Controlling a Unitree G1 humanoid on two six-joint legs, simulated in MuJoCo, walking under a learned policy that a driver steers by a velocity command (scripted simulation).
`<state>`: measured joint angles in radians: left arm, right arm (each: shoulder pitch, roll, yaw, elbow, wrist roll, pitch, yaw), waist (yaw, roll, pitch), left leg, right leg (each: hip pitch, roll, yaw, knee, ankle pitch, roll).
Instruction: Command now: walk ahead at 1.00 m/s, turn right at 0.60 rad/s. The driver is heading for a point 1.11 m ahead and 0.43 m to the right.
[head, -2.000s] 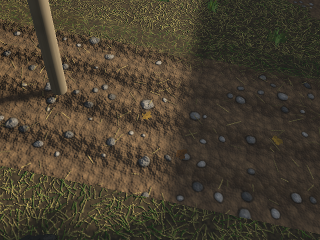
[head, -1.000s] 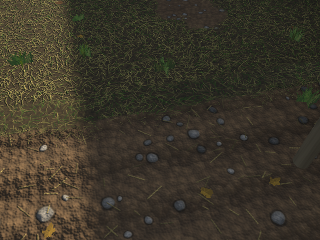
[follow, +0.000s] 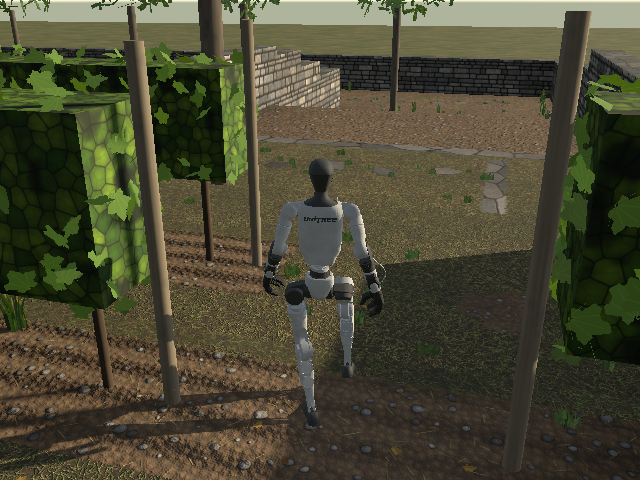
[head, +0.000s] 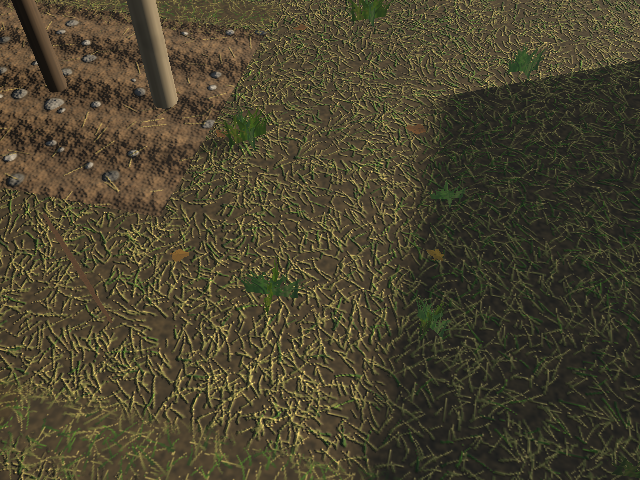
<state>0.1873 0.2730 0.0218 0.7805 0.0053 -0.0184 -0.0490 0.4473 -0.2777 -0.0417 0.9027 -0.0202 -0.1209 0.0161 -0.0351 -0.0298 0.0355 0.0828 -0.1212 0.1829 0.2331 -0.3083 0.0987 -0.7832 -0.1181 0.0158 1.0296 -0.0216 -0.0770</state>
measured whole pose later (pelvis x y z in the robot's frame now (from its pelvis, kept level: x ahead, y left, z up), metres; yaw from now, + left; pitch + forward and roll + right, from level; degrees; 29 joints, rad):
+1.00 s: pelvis +0.87 -0.29 -0.02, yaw -52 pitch +2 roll +1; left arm -0.11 0.30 0.00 0.57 0.04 -0.01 -0.09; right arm 0.55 -0.28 -0.03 0.92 -0.03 -0.10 0.00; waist -0.10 -0.02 0.03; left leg 0.27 0.03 0.28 0.17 -0.43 -0.07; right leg -0.72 0.01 -0.10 0.74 -0.08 -0.17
